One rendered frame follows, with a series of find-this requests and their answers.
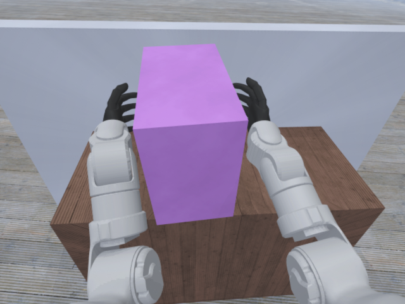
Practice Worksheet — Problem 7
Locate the robot left upper arm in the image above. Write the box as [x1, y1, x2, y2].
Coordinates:
[70, 245, 164, 304]

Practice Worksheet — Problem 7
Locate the left robot forearm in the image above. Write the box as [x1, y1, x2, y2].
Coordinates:
[87, 120, 147, 298]

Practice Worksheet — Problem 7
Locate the right robot hand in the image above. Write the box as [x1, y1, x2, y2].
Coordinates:
[233, 77, 270, 132]

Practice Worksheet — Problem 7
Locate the left robot hand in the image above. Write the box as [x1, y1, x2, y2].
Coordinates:
[103, 83, 137, 132]

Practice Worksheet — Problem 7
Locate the robot right upper arm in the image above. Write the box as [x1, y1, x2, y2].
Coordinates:
[286, 237, 405, 304]

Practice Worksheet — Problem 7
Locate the right robot forearm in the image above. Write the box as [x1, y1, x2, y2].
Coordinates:
[246, 120, 369, 283]

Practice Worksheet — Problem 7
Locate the pedestal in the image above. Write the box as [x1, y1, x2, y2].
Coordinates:
[50, 127, 385, 304]

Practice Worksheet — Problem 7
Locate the carton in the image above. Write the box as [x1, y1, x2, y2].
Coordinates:
[133, 44, 248, 225]

